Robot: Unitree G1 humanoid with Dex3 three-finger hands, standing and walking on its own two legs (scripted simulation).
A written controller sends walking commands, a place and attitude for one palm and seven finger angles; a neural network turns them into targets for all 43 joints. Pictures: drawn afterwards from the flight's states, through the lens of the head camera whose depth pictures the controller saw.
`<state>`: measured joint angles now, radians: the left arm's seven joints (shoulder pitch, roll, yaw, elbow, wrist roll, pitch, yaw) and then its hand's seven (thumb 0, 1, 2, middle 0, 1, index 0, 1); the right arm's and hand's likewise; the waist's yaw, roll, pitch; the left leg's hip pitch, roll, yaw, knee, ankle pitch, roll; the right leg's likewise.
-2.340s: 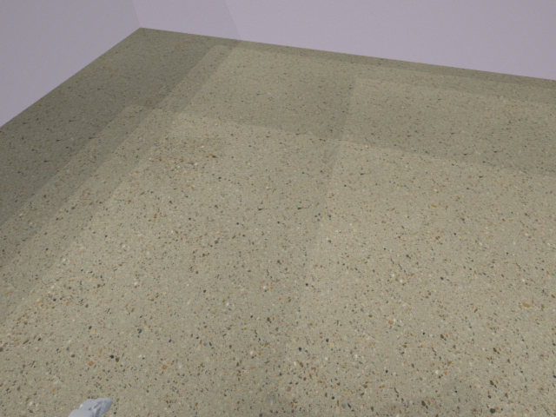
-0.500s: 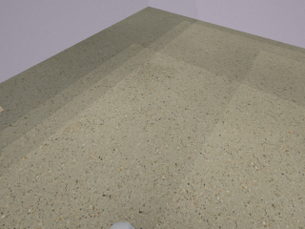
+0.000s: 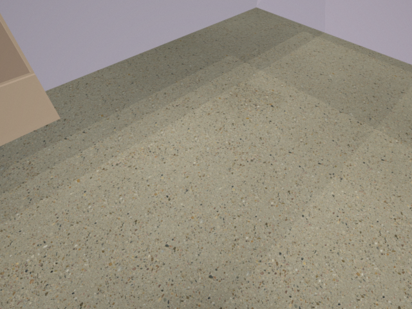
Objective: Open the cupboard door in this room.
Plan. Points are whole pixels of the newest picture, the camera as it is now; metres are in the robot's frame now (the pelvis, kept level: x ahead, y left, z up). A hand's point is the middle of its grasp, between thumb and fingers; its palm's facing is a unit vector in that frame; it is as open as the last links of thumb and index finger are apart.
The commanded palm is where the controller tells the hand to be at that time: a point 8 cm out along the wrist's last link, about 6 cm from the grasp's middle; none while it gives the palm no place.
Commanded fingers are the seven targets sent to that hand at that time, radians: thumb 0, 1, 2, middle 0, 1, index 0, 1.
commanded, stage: turn or walk to find it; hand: left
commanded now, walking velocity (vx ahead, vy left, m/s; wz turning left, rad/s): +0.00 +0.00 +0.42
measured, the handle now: out of the picture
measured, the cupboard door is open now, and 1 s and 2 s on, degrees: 0 0 0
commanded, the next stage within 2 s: none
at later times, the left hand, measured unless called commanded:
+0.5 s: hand out of the picture -0.05 +0.21 -0.19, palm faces +0.28 -0.94 -0.22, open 7.4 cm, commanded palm none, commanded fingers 0.00 0.90 0.90 -0.20 -0.30 -0.20 -0.30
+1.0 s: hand out of the picture -0.04 +0.22 -0.15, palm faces +0.42 -0.86 -0.28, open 7.4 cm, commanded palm none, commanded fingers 0.00 0.90 0.90 -0.20 -0.30 -0.20 -0.30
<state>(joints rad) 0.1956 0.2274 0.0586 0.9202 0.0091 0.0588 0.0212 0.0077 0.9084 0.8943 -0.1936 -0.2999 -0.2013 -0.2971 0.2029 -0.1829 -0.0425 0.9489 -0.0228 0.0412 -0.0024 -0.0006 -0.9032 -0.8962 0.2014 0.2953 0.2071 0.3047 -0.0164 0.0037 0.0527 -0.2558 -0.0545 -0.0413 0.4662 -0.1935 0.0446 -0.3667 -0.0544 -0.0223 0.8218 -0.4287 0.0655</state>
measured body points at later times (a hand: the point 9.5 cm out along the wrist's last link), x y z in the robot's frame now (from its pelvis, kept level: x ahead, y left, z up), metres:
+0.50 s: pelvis -0.03 +0.01 -0.01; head -0.01 +0.03 +0.43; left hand -0.06 +0.26 -0.17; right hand +0.09 -0.24 -0.15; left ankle -0.06 +0.11 -0.74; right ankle +0.00 -0.13 -0.74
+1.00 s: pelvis -0.05 -0.01 -0.01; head -0.03 -0.02 +0.44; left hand -0.06 +0.26 -0.13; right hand +0.09 -0.22 -0.17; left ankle -0.06 +0.11 -0.73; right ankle +0.00 -0.11 -0.74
